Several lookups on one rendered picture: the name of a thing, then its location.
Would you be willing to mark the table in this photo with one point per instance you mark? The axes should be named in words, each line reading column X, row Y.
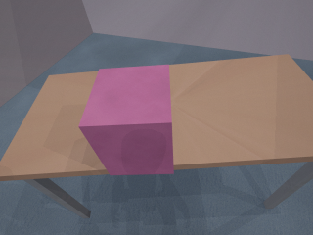
column 235, row 112

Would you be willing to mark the carton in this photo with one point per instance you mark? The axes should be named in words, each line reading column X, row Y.
column 128, row 121

